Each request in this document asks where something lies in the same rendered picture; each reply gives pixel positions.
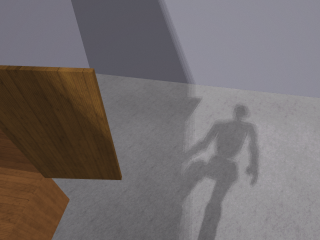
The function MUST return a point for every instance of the cupboard door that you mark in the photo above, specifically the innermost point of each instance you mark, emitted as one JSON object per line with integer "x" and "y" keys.
{"x": 56, "y": 117}

